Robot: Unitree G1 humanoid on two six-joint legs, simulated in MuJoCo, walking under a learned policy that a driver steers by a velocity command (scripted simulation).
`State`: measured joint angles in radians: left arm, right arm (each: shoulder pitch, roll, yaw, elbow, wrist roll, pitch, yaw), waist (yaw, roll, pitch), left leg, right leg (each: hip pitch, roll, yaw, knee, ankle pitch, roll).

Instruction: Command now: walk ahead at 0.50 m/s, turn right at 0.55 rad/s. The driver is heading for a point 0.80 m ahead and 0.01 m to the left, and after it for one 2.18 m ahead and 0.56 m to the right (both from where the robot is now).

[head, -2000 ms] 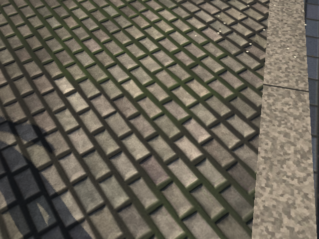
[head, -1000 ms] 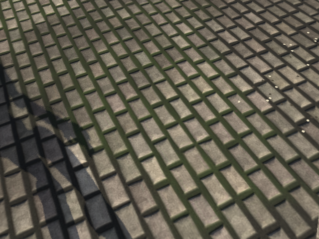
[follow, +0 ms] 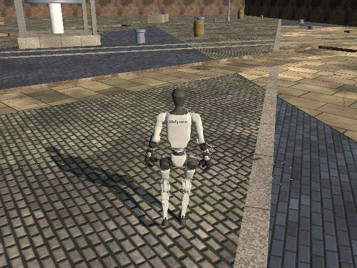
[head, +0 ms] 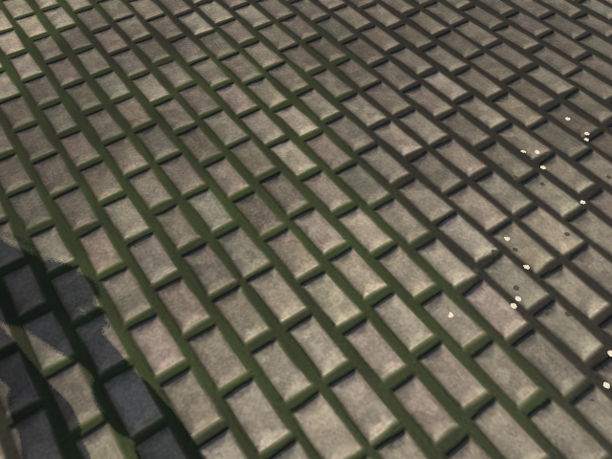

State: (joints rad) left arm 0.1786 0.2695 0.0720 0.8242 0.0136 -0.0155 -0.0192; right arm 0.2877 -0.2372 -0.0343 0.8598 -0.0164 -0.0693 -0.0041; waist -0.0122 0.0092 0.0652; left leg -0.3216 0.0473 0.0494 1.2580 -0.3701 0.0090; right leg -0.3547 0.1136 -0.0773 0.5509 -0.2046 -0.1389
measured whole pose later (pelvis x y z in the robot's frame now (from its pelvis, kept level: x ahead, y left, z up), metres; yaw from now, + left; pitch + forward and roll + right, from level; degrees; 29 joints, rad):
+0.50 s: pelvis +0.29 +0.03 +0.00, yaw -14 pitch +1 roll +0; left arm 0.40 0.29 0.06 0.88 0.01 -0.05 0.00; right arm 0.12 -0.26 -0.03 0.73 -0.04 -0.07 0.01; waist 0.06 -0.01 0.04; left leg -0.41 -0.03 0.04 0.57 -0.17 0.05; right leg -0.17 0.13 0.14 0.98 -0.45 -0.09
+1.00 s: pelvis +0.52 -0.05 +0.01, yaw -4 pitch +1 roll +1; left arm 0.07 0.24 0.01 0.73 0.04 -0.08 0.00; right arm 0.42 -0.27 -0.06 0.89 0.00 -0.04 0.01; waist -0.07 0.01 0.03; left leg -0.24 -0.07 -0.08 0.91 -0.46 0.07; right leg -0.38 0.00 -0.04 0.54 -0.17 -0.04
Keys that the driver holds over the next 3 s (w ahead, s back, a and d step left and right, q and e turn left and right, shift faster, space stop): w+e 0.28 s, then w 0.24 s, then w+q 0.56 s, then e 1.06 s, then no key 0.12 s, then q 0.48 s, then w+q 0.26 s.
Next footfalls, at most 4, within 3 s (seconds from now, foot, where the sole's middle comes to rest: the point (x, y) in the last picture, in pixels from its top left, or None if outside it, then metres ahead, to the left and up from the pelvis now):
0.42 left None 0.42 0.09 -0.76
0.92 right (387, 382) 0.62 -0.15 -0.76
1.36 left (298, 311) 0.81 0.05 -0.76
1.78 right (385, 349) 0.70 -0.16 -0.76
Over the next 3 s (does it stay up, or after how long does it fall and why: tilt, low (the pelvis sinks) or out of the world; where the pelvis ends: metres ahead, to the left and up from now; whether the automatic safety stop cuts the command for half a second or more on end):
stays up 0.68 -0.05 0.02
